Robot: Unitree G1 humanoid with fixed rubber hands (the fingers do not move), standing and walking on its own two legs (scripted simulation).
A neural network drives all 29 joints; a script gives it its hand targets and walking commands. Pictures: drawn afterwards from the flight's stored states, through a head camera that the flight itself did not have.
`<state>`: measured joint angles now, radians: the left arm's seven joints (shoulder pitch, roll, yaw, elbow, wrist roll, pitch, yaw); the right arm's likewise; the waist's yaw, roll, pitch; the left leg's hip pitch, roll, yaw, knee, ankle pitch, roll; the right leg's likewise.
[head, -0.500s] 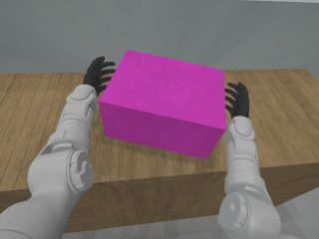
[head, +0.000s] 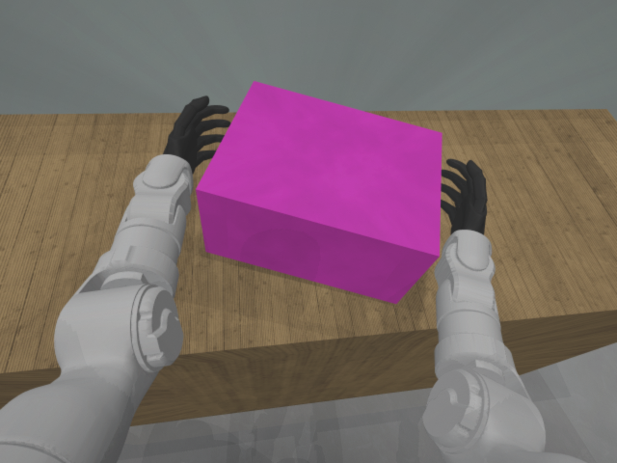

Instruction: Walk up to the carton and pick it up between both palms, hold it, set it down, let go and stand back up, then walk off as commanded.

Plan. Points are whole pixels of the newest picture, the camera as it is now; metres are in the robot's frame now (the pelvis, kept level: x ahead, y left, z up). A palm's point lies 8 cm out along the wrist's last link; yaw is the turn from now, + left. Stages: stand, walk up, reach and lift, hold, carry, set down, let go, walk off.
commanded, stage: set down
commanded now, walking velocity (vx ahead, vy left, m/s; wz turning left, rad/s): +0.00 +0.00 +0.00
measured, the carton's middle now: (324, 191) +0.46 -0.06 +0.02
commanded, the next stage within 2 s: none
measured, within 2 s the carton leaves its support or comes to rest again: rests again in 0.16 s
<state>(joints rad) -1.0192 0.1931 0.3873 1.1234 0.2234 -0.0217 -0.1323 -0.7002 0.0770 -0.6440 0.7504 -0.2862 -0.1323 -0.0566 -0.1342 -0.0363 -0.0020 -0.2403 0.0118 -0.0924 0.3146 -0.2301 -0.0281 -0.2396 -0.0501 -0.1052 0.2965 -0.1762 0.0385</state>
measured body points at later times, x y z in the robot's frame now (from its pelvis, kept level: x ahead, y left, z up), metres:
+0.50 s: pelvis +0.00 +0.01 +0.00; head +0.10 +0.04 +0.44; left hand +0.50 +0.13 +0.07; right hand +0.39 -0.24 +0.07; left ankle -0.07 +0.13 -0.75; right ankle -0.06 -0.14 -0.74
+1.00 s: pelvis +0.00 +0.01 +0.00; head +0.09 +0.04 +0.44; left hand +0.50 +0.13 +0.07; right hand +0.39 -0.24 +0.06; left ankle -0.07 +0.13 -0.75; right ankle -0.06 -0.14 -0.74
